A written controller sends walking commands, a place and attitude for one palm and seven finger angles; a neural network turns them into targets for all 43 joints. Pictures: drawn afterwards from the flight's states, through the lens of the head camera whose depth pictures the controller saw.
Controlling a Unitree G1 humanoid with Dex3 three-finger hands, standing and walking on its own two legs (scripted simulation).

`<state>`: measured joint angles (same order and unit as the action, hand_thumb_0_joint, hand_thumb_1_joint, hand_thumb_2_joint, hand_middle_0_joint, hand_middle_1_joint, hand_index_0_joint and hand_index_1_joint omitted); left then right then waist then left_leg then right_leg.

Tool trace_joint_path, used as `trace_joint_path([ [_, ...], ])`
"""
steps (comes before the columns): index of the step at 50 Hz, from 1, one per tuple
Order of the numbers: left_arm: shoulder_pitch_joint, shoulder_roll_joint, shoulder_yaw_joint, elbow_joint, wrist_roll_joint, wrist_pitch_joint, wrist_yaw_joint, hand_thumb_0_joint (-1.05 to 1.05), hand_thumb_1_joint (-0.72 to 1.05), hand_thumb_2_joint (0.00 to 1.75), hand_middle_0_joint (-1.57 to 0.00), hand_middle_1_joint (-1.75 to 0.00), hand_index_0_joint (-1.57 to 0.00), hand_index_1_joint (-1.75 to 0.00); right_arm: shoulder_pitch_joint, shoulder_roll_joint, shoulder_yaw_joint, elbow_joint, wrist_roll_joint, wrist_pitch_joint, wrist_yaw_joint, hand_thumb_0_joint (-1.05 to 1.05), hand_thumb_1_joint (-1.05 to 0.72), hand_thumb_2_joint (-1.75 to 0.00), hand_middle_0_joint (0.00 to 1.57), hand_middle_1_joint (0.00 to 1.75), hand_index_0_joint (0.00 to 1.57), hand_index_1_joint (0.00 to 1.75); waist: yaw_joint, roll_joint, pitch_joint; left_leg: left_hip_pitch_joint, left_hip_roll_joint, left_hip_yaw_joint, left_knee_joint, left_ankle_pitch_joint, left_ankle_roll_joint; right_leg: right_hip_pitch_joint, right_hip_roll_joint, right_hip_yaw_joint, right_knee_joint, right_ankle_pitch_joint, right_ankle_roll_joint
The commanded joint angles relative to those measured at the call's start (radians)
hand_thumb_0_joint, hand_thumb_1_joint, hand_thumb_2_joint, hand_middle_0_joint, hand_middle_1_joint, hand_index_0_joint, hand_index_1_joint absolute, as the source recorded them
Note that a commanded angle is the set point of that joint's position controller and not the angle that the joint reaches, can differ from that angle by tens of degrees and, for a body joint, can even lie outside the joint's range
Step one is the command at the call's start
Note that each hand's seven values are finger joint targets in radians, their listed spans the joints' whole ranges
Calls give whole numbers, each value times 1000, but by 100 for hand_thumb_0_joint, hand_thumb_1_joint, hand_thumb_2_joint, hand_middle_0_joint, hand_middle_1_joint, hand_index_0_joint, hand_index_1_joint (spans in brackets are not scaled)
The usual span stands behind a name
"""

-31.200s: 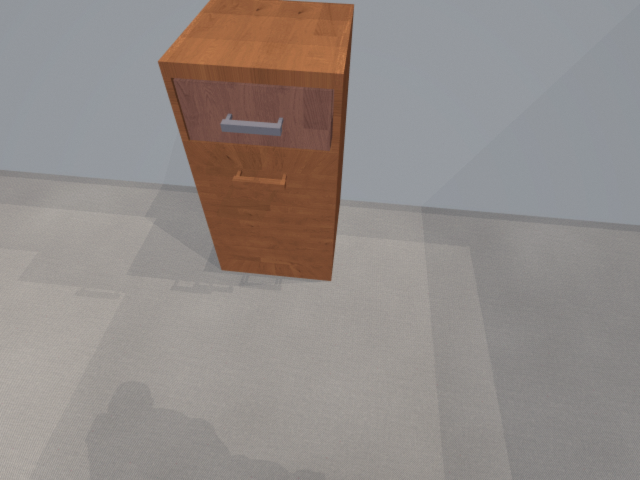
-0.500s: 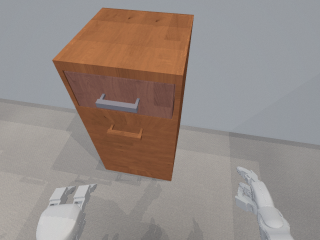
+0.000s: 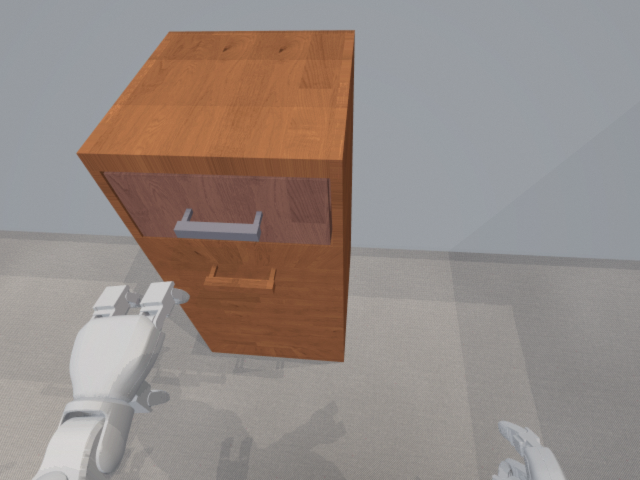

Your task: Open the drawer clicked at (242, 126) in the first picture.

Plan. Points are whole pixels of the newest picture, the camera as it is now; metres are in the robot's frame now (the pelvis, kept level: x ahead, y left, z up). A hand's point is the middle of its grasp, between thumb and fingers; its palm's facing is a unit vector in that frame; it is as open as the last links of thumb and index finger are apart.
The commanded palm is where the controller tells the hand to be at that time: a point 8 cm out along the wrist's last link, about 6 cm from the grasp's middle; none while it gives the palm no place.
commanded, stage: raise the hand with hooked fingers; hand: left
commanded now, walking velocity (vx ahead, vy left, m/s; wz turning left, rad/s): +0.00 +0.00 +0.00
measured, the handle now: (220, 223) +0.52 +0.24 -0.05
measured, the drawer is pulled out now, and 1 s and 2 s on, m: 0.00 0.00 0.00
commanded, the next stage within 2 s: move the hooked fingers above the handle in 0.84 s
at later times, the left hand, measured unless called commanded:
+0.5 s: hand (125, 295) +0.29 +0.26 +0.09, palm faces +0.02 -0.07 -1.00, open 13.8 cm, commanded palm +0.26 +0.26 +0.15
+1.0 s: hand (133, 293) +0.30 +0.25 +0.09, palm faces +0.02 -0.09 -1.00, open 13.8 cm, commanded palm +0.28 +0.25 +0.14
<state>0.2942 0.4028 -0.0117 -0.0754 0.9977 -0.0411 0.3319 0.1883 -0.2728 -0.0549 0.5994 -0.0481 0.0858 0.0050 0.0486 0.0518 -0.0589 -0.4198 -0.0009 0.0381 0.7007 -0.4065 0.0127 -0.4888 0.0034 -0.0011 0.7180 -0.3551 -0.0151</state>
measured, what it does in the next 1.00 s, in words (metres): stands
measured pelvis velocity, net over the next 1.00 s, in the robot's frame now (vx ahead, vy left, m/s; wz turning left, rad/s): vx -0.01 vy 0.01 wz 0.01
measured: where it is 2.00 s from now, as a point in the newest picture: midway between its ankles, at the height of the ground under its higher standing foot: outside the picture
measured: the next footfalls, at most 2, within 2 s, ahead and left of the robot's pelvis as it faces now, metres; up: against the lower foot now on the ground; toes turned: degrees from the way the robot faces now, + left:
none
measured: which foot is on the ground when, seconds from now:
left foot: down 0.00-1.00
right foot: down 0.00-1.00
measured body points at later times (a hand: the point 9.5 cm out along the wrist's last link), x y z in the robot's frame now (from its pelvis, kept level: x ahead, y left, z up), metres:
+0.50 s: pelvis -0.01 +0.01 +0.02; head +0.01 -0.01 +0.47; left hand +0.28 +0.26 +0.15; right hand +0.20 -0.19 -0.08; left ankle -0.03 +0.11 -0.72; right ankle +0.00 -0.11 -0.72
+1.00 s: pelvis -0.01 +0.01 +0.02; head +0.02 -0.02 +0.47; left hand +0.29 +0.25 +0.14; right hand +0.18 -0.22 -0.09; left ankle -0.03 +0.11 -0.72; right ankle +0.00 -0.11 -0.72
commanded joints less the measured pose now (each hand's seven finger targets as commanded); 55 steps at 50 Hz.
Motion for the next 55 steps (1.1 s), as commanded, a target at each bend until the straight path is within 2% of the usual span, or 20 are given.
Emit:
trace_joint_path([
  [1, -210, 135, 72, -159, -15, 14, 31, 0, -36, 36, -29, -111, -29, -111, -152, -70, -21, -172, 18, -61, -2, 0, -90, -90, 20, 30, 20, 30, -1, -26, -210, 89, -17, -27, -93, 359, 13, 156, 7, 20, -100, 311, -33],
  [3, -246, 153, 66, -131, -11, 48, 3, 0, -41, 34, -29, -114, -29, -114, -159, -74, -20, -173, 28, -54, -3, 0, -90, -90, 20, 30, 20, 30, 13, -46, -205, 93, -14, -28, -122, 372, 11, 182, 8, 9, -109, 307, -35],
  [5, -287, 192, 87, -130, -6, 78, -26, 0, -45, 32, -30, -117, -30, -117, -168, -77, -17, -181, 35, -45, -7, 0, -90, -90, 20, 30, 20, 30, 33, -32, -223, 114, -12, -31, -146, 412, 8, 223, 8, 8, -116, 323, -38],
  [8, -360, 196, 65, -108, -14, 102, -76, 0, -50, 30, -30, -120, -30, -120, -174, -71, -5, -183, 45, -36, -12, 0, -90, -90, 20, 30, 20, 30, 27, -47, -184, 129, -11, -27, -178, 405, 10, 246, 6, 3, -146, 317, -34],
  [11, -454, 218, 69, -106, -19, 99, -118, 0, -50, 30, -30, -120, -30, -120, -176, -67, 4, -184, 47, -30, -18, 0, -90, -90, 20, 30, 20, 30, 25, -42, -185, 159, -12, -26, -203, 399, 11, 271, 7, 1, -172, 307, -33],
  [16, -592, 220, 40, -32, -31, 83, -181, 0, -50, 30, -30, -120, -30, -120, -168, -62, 20, -174, 56, -26, -27, 0, -90, -90, 20, 30, 20, 30, 9, -25, -127, 174, -14, -26, -240, 336, 8, 260, 11, -14, -218, 239, -33],
  [18, -634, 238, 45, -19, -33, 68, -201, 0, -50, 30, -30, -120, -30, -120, -169, -63, 21, -170, 55, -27, -31, 0, -90, -90, 20, 30, 20, 30, 10, -24, -145, 188, -18, -20, -246, 341, 12, 278, 11, -10, -232, 250, -32],
  [20, -691, 268, 62, -24, -38, 50, -214, 0, -50, 30, -30, -120, -30, -120, -161, -65, 23, -166, 55, -26, -34, 0, -90, -90, 20, 30, 20, 30, 9, 12, -170, 205, -18, -31, -254, 358, 7, 295, 11, -12, -236, 251, -36],
  [22, -714, 279, 68, -19, -47, 29, -228, 0, -50, 30, -30, -120, -30, -120, -157, -65, 22, -159, 54, -30, -35, 0, -90, -90, 20, 30, 20, 30, 9, 4, -193, 221, -20, -32, -253, 383, 10, 311, 13, -11, -244, 279, -35],
  [26, -586, 246, 69, 17, -75, 2, -257, 0, -50, 30, -30, -120, -30, -120, -140, -68, 16, -166, 56, -28, -24, 0, -90, -90, 20, 30, 20, 30, 27, -24, -192, 207, -18, -28, -259, 436, 7, 335, 11, -18, -246, 324, -33],
  [29, -575, 247, 77, -1, -84, -17, -263, 0, -50, 30, -30, -120, -30, -120, -137, -77, 9, -166, 56, -22, -17, 0, -90, -90, 20, 30, 20, 30, 26, -61, -171, 192, -12, -23, -266, 445, 8, 319, 13, -18, -249, 333, -31],
  [35, -625, 301, 135, -65, -66, -65, -201, 0, -50, 30, -30, -120, -30, -120, -126, -78, -4, -160, 53, -32, -16, 0, -90, -90, 20, 30, 20, 30, 31, -8, -225, 213, -13, -30, -262, 443, 8, 316, 13, -12, -247, 310, -33],
  [38, -617, 295, 139, -65, -68, -73, -167, 0, -50, 30, -30, -120, -30, -120, -114, -75, -11, -149, 55, -37, -17, 0, -90, -90, 20, 30, 20, 30, 29, 6, -251, 223, -16, -28, -253, 473, 9, 318, 9, -13, -240, 339, -34],
  [39, -611, 295, 144, -55, -68, -69, -160, 0, -50, 30, -30, -120, -30, -120, -112, -76, -14, -145, 55, -38, -17, 0, -90, -90, 20, 30, 20, 30, 29, -10, -249, 220, -15, -26, -252, 478, 9, 319, 10, -11, -239, 348, -34],
  [41, -611, 287, 133, -38, -66, -54, -151, 0, -50, 30, -30, -120, -30, -120, -114, -77, -13, -141, 60, -37, -13, 0, -90, -90, 20, 30, 20, 30, 23, 5, -238, 212, -17, -23, -254, 457, 8, 310, 10, -13, -241, 330, -34],
  [47, -577, 256, 80, 13, -78, 2, -182, 0, -50, 30, -30, -120, -30, -120, -127, -84, -10, -149, 72, -31, -13, 0, -90, -90, 20, 30, 20, 30, 16, -49, -204, 189, -17, -11, -268, 412, 15, 319, 9, -11, -256, 316, -28],
  [49, -630, 243, 51, 44, -70, 12, -197, 0, -50, 30, -30, -120, -30, -120, -125, -86, -6, -145, 72, -28, -19, 0, -90, -90, 20, 30, 20, 30, 3, -67, -189, 183, -17, -6, -266, 397, 17, 300, 7, -12, -259, 309, -24],
  [51, -694, 241, 38, 64, -64, 1, -205, 0, -50, 30, -30, -120, -30, -120, -117, -86, -4, -143, 71, -30, -24, 0, -90, -90, 20, 30, 20, 30, -6, -59, -177, 183, -18, -8, -264, 363, 19, 274, 8, -14, -262, 268, -24],
  [52, -718, 263, 54, 79, -60, -10, -206, 0, -50, 30, -30, -120, -30, -120, -110, -86, -5, -137, 69, -31, -26, 0, -90, -90, 20, 30, 20, 30, -6, -67, -177, 181, -19, -10, -262, 367, 20, 274, 10, -11, -261, 273, -26],
  [55, -777, 292, 78, 104, -46, -39, -197, 0, -50, 30, -30, -120, -30, -120, -98, -85, -7, -131, 64, -31, -33, 0, -90, -90, 20, 30, 20, 30, -4, -41, -214, 182, -26, -8, -246, 372, 22, 279, 8, -4, -251, 283, -27],
])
